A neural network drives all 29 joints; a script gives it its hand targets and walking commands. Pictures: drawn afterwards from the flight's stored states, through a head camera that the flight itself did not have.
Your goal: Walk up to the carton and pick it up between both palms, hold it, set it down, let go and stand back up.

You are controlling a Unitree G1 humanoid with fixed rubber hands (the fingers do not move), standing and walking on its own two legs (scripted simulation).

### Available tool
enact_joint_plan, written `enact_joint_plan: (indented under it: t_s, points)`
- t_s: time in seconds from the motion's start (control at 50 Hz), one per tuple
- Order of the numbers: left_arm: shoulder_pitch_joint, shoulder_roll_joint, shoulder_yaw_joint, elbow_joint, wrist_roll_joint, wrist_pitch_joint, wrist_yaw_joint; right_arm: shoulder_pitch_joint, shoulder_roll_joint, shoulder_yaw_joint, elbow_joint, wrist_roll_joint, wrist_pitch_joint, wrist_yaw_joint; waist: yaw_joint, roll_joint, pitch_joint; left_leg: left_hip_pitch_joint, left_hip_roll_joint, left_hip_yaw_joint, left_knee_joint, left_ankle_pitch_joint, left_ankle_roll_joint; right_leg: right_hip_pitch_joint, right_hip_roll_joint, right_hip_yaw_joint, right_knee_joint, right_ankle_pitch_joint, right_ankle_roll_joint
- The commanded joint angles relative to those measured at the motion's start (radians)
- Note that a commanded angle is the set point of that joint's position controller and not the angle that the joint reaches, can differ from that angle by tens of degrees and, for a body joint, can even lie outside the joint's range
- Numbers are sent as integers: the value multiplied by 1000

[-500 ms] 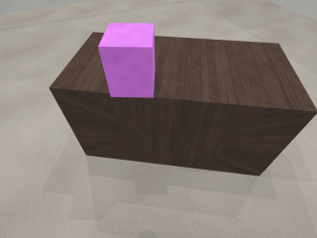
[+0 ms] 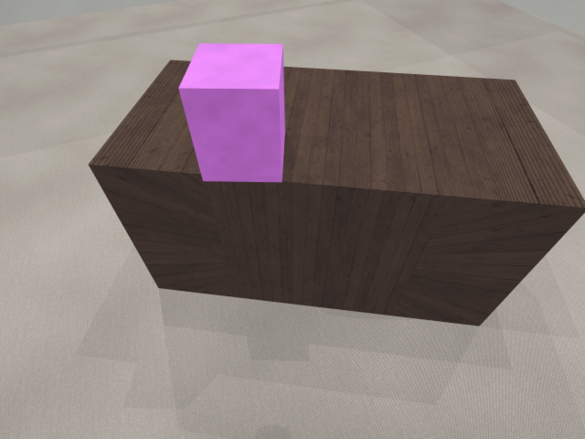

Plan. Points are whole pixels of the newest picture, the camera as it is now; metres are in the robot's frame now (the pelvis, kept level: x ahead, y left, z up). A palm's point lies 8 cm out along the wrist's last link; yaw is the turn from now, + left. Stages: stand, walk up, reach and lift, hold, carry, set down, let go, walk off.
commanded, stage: stand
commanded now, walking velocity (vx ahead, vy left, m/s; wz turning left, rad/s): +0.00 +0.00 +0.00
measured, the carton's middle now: (241, 114) +0.82 +0.15 -0.01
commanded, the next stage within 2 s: walk up in 0.64 s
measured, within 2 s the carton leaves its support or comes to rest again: neither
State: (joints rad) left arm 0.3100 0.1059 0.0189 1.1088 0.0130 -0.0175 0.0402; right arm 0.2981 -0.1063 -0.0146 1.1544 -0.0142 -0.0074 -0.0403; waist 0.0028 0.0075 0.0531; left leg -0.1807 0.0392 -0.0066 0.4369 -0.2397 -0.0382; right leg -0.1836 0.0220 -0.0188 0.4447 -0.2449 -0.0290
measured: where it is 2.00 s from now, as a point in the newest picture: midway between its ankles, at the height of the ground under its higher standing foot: (269, 386)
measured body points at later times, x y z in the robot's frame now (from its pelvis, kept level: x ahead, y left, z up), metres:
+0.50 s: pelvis +0.00 +0.00 +0.00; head +0.02 -0.01 +0.45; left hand -0.01 +0.20 -0.16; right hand -0.02 -0.21 -0.16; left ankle +0.00 +0.14 -0.74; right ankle +0.00 -0.10 -0.74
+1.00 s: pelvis +0.02 +0.01 +0.00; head +0.04 +0.00 +0.45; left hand -0.05 +0.23 -0.15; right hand +0.02 -0.23 -0.16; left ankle +0.03 +0.14 -0.70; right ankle -0.01 -0.10 -0.74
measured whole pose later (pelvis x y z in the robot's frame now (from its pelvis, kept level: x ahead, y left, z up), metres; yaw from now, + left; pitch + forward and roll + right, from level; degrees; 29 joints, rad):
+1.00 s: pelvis +0.02 +0.01 +0.00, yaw +3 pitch -2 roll +0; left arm 0.42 0.14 0.04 1.09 0.05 -0.06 0.05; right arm 0.34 -0.20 -0.02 1.10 -0.07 0.00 0.00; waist 0.03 0.03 0.05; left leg -0.40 0.05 0.03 0.88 -0.45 -0.02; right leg -0.11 0.00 -0.05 0.43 -0.31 -0.04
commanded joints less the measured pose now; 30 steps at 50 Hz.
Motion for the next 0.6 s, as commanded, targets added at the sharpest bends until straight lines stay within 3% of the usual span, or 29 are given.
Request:
enact_joint_plan:
  t_s: [0.0,0.06,0.14,0.16,0.18,0.2,0.22,0.28,0.3,0.32,0.38,0.4,0.42,0.48,0.52,0.58]
  points:
    - [97,88,10,-6,4,-5,5,96,-47,-9,0,2,-3,2,-8,-1,7,5,46,-38,-60,139,39,-19,-108,99,-98,147,-32]
    - [80,98,16,-14,0,-8,1,71,-68,-11,-2,-1,1,-5,4,17,39,-20,48,-33,-68,122,40,-23,-102,97,-99,134,-27]
    - [73,73,10,-12,1,-6,6,85,-67,-17,1,2,0,-3,-9,-48,37,-18,50,-35,-67,113,39,-21,-97,88,-105,124,-26]
    - [77,68,14,-13,-3,-7,3,74,-62,-13,-2,0,2,-5,3,-5,27,-14,49,-32,-64,126,41,-5,-97,89,-106,134,-24]
    - [74,98,18,-14,2,-9,5,91,-50,-11,4,2,-1,1,-13,-10,19,-4,51,-31,-64,136,38,-5,-102,87,-99,166,-29]
    - [73,95,17,-16,-1,-10,3,97,-63,-14,5,3,0,-5,-8,-14,27,3,47,-36,-63,129,35,-10,-108,103,-112,134,-28]
    - [92,79,15,-10,1,-10,3,90,-57,-11,9,-2,1,-7,3,30,24,-4,52,-27,-59,136,37,1,-111,103,-116,148,-29]
    - [88,82,11,-8,1,-8,7,98,-61,-15,8,8,10,-8,-8,-36,65,-16,42,-33,-71,108,35,-31,-109,110,-140,77,-23]
    - [75,60,7,-11,-2,-6,3,94,-68,-13,12,0,9,-8,-5,-2,62,-16,57,-34,-72,125,40,-21,-102,95,-129,114,-23]
    - [65,83,10,-15,-1,-7,2,80,-77,-15,6,5,8,-9,-7,-30,63,-18,54,-42,-79,125,36,-22,-104,90,-120,138,-25]
    - [72,88,12,-15,2,-9,2,80,-64,-12,9,1,2,-3,-7,7,22,2,56,-37,-76,130,37,13,-102,90,-107,166,-28]
    - [81,92,15,-23,-4,-12,1,63,-56,-10,3,1,2,-3,9,19,31,-19,52,-37,-74,123,40,13,-99,95,-109,153,-24]
    - [82,74,12,-8,1,-9,4,66,-72,-14,2,0,1,1,-5,7,21,-12,50,-35,-83,117,38,22,-96,93,-109,138,-23]
    - [97,72,10,-7,2,-4,7,76,-82,-19,10,-1,5,-7,8,-9,63,-24,52,-36,-79,121,33,4,-113,100,-121,130,-28]
    - [83,64,7,-11,0,-5,5,105,-74,-18,17,3,8,-8,-8,3,42,-6,47,-32,-71,109,30,-8,-102,98,-128,100,-27]
    - [73,69,8,-14,1,-9,2,98,-49,-9,18,4,6,-2,-6,7,52,-3,58,-34,-76,137,29,-8,-101,85,-115,161,-22]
